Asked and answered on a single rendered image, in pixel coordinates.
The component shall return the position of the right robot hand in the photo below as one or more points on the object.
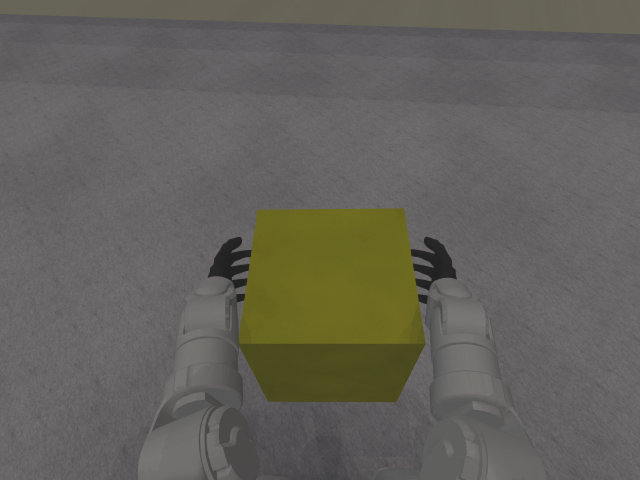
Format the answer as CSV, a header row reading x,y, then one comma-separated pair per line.
x,y
441,262

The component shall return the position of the robot right forearm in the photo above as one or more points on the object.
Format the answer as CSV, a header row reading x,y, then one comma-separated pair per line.
x,y
467,379

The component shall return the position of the left robot hand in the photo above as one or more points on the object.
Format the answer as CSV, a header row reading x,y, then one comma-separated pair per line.
x,y
223,261

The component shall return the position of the carton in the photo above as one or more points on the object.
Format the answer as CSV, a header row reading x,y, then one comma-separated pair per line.
x,y
331,310

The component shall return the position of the right robot upper arm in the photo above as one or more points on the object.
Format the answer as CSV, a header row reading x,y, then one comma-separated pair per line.
x,y
461,448

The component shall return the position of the left robot upper arm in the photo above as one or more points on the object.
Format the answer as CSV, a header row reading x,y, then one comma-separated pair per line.
x,y
215,443

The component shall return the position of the robot left forearm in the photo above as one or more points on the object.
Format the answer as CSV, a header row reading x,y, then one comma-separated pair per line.
x,y
205,370

